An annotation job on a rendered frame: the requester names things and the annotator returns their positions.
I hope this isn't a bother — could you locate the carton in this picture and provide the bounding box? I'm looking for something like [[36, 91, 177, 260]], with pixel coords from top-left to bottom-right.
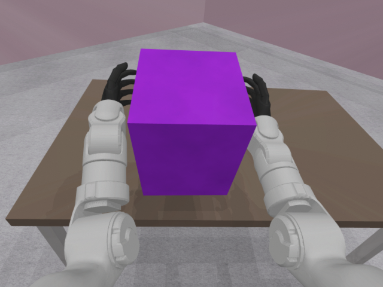
[[127, 48, 257, 196]]

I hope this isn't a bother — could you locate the robot left forearm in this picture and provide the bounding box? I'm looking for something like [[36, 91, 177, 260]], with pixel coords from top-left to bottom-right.
[[64, 100, 129, 260]]

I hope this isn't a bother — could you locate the robot right forearm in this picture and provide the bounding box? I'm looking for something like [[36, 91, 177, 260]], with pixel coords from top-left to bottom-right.
[[247, 115, 346, 253]]

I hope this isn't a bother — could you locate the table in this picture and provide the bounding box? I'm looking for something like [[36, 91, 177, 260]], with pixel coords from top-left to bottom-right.
[[5, 80, 383, 267]]

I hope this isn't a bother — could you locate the robot right upper arm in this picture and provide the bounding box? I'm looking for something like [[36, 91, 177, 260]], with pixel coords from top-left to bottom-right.
[[269, 212, 383, 287]]

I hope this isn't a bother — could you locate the robot left upper arm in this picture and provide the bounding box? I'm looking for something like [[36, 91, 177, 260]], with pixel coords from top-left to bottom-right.
[[30, 211, 140, 287]]

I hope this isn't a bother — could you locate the robot left hand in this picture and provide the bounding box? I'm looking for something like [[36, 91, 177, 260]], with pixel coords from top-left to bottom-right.
[[101, 62, 136, 106]]

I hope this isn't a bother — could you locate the robot right hand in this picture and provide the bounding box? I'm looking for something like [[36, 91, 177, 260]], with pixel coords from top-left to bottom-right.
[[243, 74, 271, 117]]

